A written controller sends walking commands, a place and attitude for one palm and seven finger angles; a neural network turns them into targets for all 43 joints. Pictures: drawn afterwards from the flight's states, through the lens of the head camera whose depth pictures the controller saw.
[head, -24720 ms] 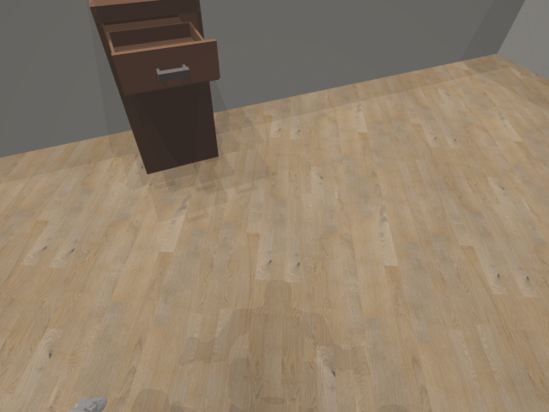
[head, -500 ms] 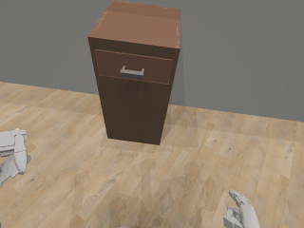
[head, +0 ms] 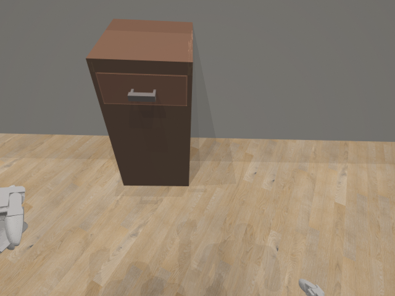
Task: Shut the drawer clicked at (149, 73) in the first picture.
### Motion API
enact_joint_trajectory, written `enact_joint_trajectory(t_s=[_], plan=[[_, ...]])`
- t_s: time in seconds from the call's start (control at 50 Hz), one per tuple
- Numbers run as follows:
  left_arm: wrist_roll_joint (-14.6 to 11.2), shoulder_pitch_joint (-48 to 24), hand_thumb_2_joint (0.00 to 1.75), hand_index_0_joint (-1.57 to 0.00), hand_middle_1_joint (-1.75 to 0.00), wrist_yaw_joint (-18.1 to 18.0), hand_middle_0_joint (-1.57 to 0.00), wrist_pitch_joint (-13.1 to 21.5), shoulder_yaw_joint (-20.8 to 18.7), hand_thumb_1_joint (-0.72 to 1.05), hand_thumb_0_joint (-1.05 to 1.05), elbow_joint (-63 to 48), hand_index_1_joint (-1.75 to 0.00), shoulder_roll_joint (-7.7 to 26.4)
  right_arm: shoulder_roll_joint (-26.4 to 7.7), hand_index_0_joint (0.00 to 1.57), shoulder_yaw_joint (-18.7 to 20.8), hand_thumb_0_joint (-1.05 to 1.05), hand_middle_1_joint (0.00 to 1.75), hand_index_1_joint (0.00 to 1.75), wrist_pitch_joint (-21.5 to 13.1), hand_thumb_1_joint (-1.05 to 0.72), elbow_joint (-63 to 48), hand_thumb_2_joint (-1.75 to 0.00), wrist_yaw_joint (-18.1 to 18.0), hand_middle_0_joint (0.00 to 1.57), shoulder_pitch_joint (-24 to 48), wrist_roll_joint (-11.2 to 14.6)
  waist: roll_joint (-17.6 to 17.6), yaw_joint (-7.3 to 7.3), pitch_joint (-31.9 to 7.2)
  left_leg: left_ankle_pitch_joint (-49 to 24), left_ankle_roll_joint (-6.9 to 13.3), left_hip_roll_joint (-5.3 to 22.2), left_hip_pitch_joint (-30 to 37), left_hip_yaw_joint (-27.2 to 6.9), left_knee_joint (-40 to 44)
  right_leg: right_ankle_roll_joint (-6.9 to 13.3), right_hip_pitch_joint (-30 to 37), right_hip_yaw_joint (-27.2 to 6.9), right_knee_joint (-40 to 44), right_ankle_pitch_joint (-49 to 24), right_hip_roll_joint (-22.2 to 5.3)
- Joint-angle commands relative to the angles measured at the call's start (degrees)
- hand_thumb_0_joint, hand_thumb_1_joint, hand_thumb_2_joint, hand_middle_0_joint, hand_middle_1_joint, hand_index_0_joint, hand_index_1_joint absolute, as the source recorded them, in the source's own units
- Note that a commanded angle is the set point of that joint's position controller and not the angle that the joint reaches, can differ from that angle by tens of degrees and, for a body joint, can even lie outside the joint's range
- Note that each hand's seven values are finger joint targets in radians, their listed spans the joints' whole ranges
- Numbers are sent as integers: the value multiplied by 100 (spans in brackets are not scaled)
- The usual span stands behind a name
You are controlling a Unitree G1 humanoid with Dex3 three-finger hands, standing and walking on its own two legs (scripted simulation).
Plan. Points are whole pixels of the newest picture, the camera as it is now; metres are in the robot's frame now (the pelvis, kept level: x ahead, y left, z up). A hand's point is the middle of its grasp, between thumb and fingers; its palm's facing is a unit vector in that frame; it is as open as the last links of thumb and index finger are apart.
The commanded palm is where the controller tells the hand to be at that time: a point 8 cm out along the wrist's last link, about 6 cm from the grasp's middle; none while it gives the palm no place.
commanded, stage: stop stepping back and stand still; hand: left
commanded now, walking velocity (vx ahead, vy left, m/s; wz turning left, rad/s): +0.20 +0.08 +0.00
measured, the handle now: (142, 94) +0.87 +0.27 -0.08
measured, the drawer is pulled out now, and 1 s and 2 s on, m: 0.00 0.00 0.00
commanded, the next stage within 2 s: let the arm hang, fingers relaxed in 0.50 s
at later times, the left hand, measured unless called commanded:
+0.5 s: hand out of the picture +0.14 +0.27 +0.17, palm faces +0.44 -0.78 -0.45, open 3.3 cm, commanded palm +0.07 +0.29 +0.18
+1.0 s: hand out of the picture -0.05 +0.22 -0.17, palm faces +0.13 -0.97 -0.22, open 3.6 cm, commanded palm none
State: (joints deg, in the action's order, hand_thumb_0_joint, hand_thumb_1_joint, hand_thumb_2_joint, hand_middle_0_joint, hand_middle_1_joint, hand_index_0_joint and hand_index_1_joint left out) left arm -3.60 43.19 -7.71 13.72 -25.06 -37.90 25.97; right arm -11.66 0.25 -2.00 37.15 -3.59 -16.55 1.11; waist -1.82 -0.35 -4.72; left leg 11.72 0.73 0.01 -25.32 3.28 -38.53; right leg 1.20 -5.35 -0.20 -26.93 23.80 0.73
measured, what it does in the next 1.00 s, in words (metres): steps on the spot: left foot, then right foot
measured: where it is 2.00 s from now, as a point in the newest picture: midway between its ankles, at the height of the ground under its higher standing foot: outside the picture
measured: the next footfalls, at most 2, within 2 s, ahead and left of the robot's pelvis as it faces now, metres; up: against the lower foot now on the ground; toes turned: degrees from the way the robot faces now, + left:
left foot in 0.02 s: +0.00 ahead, +0.13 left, +0.00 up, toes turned +7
right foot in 0.56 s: +0.00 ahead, -0.09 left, +0.00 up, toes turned +0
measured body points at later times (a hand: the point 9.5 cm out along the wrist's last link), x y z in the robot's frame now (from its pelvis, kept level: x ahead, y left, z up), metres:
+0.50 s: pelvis -0.05 +0.01 +0.00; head -0.05 +0.02 +0.45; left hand +0.11 +0.31 +0.19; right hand +0.11 -0.22 -0.09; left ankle -0.01 +0.12 -0.73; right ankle -0.08 -0.10 -0.71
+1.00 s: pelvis -0.06 +0.01 +0.00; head -0.04 +0.04 +0.45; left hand -0.05 +0.27 -0.15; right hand +0.00 -0.23 -0.13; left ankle -0.04 +0.13 -0.73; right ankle -0.04 -0.09 -0.73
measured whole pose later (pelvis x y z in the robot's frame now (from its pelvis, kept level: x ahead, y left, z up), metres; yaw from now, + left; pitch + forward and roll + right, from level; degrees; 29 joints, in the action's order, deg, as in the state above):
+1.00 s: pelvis -0.06 +0.01 +0.00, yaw +6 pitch -2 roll -1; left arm 1.3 18.0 -1.5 -1.9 -2.1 51.2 13.7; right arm -10.5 0.3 1.9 54.5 -1.0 -15.7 -1.4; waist -2.4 0.3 3.9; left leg 13.8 0.3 1.5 -15.5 0.9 -31.0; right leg 1.4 -11.9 6.4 -28.1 14.6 -0.1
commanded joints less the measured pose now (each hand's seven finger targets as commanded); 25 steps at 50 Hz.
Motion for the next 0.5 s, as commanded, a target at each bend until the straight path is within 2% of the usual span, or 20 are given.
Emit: enact_joint_trajectory(t_s=[0.0, 0.04, 0.06, 0.08, 0.12, 0.14, 0.16, 0.18, 0.2, 0.24, 0.26, 0.3, 0.32, 0.34, 0.36, 0.38, 0.4, 0.42, 0.44, 0.48], plan=[[20, -871, 90, -140, -160, -191, -140, 61, -74, 90, 0, 34, -160, 334, -880, 20, 261, 0, 30, 30, -545, -90, -933, -90, -170, 20, 820, 26, 511, -105, 176, -1359, 380, 531, 1782, -650, 1463, -235, -1224, 106, -647, -2536, -569], [99, -1155, 90, -140, -160, -208, -140, 85, -60, 90, 0, 194, -160, 435, -925, 20, 262, 0, 30, 30, -578, -90, -943, -90, -157, 20, 720, 41, 372, 9, 140, -1833, 705, 989, 1863, -1402, 1287, -481, -1547, -18, -633, -1513, -268], [112, -1116, 90, -140, -160, -208, -140, 105, -210, 90, 0, 6, -160, 636, -842, 20, 193, 0, 30, 30, -574, -90, -948, -90, -172, 20, 825, -35, 678, 19, 119, -1856, 740, 948, 1608, -1496, 1322, -397, -1396, -12, -437, -1496, -287], [114, -1244, 90, -140, -160, -160, -140, 138, -104, 90, 0, -308, -160, 583, -766, 20, 163, 0, 30, 30, -553, -90, -956, -90, -156, 20, 885, -42, 584, -1, 93, -1266, 615, 867, 1209, -1496, 1544, -330, -943, 59, -241, -1136, -270], [147, -1190, 90, -140, -160, -142, -140, 198, -164, 90, 0, -572, -160, 583, -774, 20, 220, 0, 30, 30, -576, -90, -1056, -90, -116, 20, 1029, -40, 234, 14, 482, 856, 344, 551, 426, -1130, 1674, -110, -670, -150, 541, -159, -359], [148, -1069, 90, -140, -160, -138, -140, 226, -161, 90, 0, -711, -160, 573, -732, 20, 242, 0, 30, 30, -550, -90, -1111, -90, -78, 20, 1045, -57, -24, -27, 604, 976, 185, 216, 391, -746, 1041, 133, -975, -697, 1074, 519, -687], [144, -1015, 90, -140, -160, -157, -140, 247, -318, 90, 0, -918, -160, 781, -730, 20, 285, 0, 30, 30, -501, -90, -1095, -90, -44, 20, 1033, -67, -519, -25, 628, 692, 42, 11, 205, -407, 31, 454, -1082, -1463, 1621, 1077, -1259], [136, -1001, 90, -140, -160, -169, -140, 238, -257, 90, 0, -865, -160, 692, -724, 20, 322, 0, 30, 30, -486, -90, -1011, -90, -25, 20, 1052, -47, -760, 6, 886, 600, -20, -18, -94, -289, -982, 790, -1335, -2063, 1951, 1169, -1767], [143, -1092, 90, -140, -160, -170, -140, 258, -241, 90, 0, -863, -160, 651, -777, 20, 349, 0, 30, 30, -496, -90, -986, -90, -4, 20, 993, -56, -595, 2, 1010, 751, -36, 85, -358, -375, -1485, 964, -1387, -1970, 1887, 775, -1924], [173, -1045, 90, -140, -160, -188, -140, 279, -280, 90, 0, -604, -160, 573, -670, 20, 284, 0, 30, 30, -511, -90, -942, -90, -11, 20, 864, -81, -105, -72, 957, 789, 30, 377, -278, -440, -939, 992, -1226, -1448, 1388, 67, -1816], [186, -1155, 90, -140, -160, -201, -140, 267, -226, 90, 0, -535, -160, 532, -615, 20, 254, 0, 30, 30, -506, -90, -970, -90, -33, 20, 888, -69, 64, -103, 872, 760, 58, 433, 58, -357, -259, 876, -1192, -1184, 1131, 112, -1674], [189, -1148, 90, -140, -160, -255, -140, 266, -151, 90, 0, -186, -160, 385, -583, 20, 201, 0, 30, 30, -533, -90, -934, -90, -128, 20, 762, -92, 287, -124, 802, 458, 98, 227, 1092, -31, 723, 605, -1601, -558, 633, 405, -1147], [168, -1254, 90, -140, -160, -270, -140, 262, -83, 90, 0, -160, -160, 314, -663, 20, 215, 0, 30, 30, -563, -90, -933, -90, -159, 20, 726, -100, 618, -141, 765, 648, 183, 281, 1448, -265, 1105, 440, -1809, -313, 194, 469, -849], [156, -1306, 90, -140, -160, -289, -140, 286, -109, 90, 0, -288, -160, 304, -805, 20, 266, 0, 30, 30, -600, -90, -997, -90, -198, 20, 729, -111, 1419, -111, 681, 1132, 465, 777, 1669, -1228, 1718, 184, -2015, -104, -572, 278, -414], [165, -1245, 90, -140, -160, -291, -140, 286, -40, 90, 0, -308, -160, 237, -837, 20, 269, 0, 30, 30, -624, -90, -1066, -90, -220, 20, 673, -71, 1910, -136, 530, 1234, 840, 1537, 1999, -2481, 2093, -70, -2386, 266, -1462, 300, -47], [185, -1437, 90, -140, -160, -300, -140, 313, -214, 90, 0, -600, -160, 457, -740, 20, 227, 0, 30, 30, -662, -90, -1122, -90, -182, 20, 645, -90, 1579, -108, 423, 737, 1135, 1813, 1927, -2990, 2315, -145, -2441, 172, -2144, 663, 84], [215, -1451, 90, -140, -160, -254, -140, 304, -288, 90, 0, -616, -160, 609, -625, 20, 185, 0, 30, 30, -736, -90, -1007, -90, -174, 20, 650, -168, 1332, -133, 353, 650, 1137, 1826, 1699, -3057, 2485, -119, -2400, 30, -2556, 809, -89], [196, -1327, 90, -140, -160, -239, -140, 274, -332, 90, 0, -674, -160, 614, -609, 20, 191, 0, 30, 30, -768, -90, -961, -90, -141, 20, 599, -200, 938, -96, 257, 232, 1156, 1796, 1549, -2885, 2359, -120, -2181, -57, -2503, 732, -158], [189, -1193, 90, -140, -160, -225, -140, 227, -237, 90, 0, -768, -160, 515, -635, 20, 202, 0, 30, 30, -777, -90, -959, -90, -80, 20, 646, -168, 714, -43, 139, -252, 1059, 1662, 1436, -2317, 2083, -133, -1821, -40, -2074, 592, -194], [158, -748, 90, -140, -160, -225, -140, 164, -185, 90, 0, -993, -160, 422, -655, 20, 166, 0, 30, 30, -835, -90, -994, -90, -17, 20, 745, -102, 906, 22, -155, -740, 700, 1228, 1236, -1257, 1653, -185, -989, 256, -889, -17, -148]])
